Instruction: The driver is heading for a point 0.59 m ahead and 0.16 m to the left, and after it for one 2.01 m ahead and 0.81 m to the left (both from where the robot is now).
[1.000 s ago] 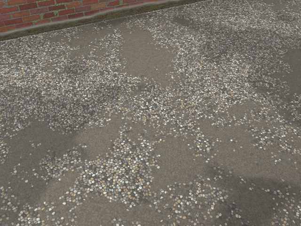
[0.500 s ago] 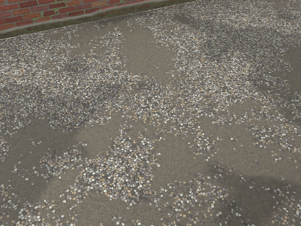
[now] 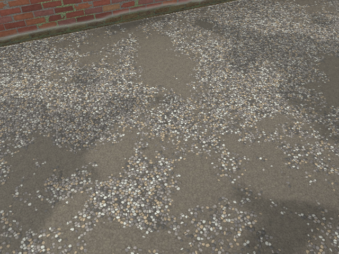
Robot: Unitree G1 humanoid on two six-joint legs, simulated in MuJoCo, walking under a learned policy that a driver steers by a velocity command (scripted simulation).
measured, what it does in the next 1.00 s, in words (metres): stands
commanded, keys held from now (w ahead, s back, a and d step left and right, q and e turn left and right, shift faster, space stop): no key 1.00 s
